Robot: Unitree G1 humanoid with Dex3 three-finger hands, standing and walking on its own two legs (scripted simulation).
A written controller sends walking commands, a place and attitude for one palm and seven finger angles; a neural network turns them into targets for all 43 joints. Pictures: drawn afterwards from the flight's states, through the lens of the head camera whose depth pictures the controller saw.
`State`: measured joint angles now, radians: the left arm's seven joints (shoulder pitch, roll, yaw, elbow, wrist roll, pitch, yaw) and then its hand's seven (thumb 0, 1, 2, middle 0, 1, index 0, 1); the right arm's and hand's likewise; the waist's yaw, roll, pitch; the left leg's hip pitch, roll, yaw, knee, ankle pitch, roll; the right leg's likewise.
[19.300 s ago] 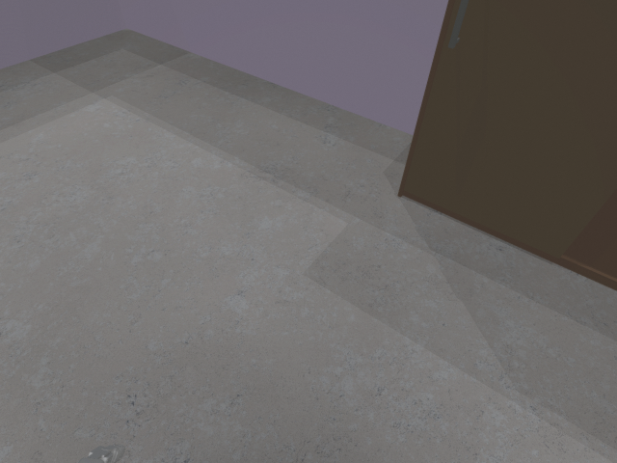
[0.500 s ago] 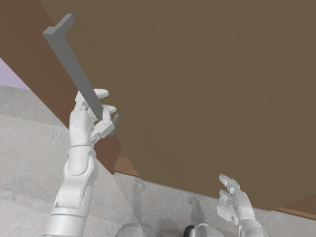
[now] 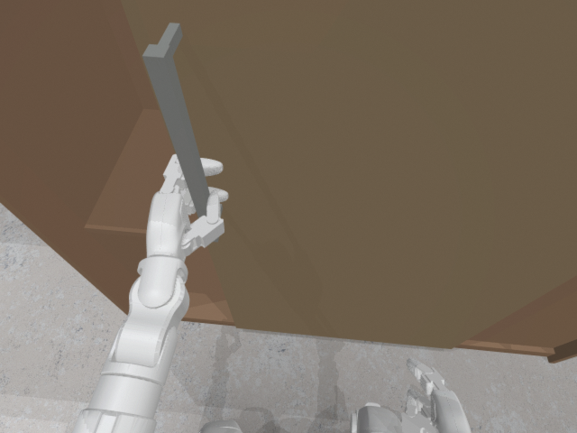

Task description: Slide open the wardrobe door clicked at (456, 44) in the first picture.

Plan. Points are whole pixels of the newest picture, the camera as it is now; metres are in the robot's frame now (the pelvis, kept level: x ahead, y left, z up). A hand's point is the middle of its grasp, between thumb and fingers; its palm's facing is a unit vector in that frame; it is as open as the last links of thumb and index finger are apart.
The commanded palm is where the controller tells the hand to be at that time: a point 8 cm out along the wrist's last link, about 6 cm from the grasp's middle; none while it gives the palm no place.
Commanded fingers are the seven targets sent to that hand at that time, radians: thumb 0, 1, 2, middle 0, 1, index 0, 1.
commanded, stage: step sideways, sliding the door along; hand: left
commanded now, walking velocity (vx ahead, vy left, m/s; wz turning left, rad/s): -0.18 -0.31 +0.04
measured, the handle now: (197, 159) +0.40 +0.18 +0.14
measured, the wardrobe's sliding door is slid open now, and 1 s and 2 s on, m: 0.34 0.55 0.55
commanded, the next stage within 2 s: stop walking and hold the door there in 1.04 s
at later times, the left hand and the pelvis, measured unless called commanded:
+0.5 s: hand (319, 228) +0.35 +0.02 +0.09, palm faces +0.25 -0.97 -0.06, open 6.1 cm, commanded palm +0.32 +0.00 +0.08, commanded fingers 0.00 0.90 0.90 -0.45 -1.40 -0.45 -1.40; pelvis -0.04 -0.16 +0.00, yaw +4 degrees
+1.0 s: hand (387, 228) +0.36 -0.07 +0.09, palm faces +0.45 -0.89 -0.06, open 6.2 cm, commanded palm +0.33 -0.10 +0.09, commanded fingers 0.00 0.90 0.90 -0.45 -1.40 -0.45 -1.40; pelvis -0.01 -0.32 +0.00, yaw +7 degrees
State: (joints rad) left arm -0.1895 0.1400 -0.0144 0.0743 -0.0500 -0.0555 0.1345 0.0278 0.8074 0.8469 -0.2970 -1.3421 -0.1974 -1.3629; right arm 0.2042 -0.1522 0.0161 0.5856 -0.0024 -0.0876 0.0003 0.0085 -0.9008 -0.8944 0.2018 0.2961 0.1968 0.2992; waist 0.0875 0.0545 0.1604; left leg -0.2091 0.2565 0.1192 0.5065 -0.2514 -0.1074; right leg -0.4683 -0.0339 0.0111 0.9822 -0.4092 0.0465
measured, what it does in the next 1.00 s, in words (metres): steps to the right: right foot, then left foot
